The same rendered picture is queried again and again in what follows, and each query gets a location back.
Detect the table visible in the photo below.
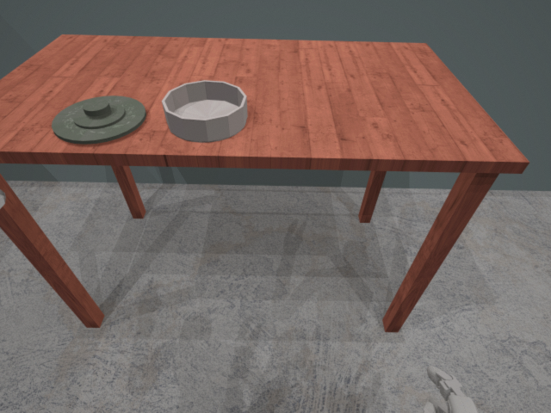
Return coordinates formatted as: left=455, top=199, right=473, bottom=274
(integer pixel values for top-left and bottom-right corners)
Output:
left=0, top=34, right=529, bottom=332

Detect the lid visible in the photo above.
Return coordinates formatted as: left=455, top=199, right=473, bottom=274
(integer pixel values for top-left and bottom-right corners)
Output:
left=52, top=96, right=146, bottom=145

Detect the knob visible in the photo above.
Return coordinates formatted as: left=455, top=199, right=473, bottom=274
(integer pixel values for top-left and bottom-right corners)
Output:
left=83, top=99, right=110, bottom=117

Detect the pot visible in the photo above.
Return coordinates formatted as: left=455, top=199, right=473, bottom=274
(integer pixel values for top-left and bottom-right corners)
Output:
left=162, top=80, right=248, bottom=143

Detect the robot right hand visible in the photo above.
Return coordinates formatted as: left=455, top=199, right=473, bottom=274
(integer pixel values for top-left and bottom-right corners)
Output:
left=423, top=366, right=479, bottom=413

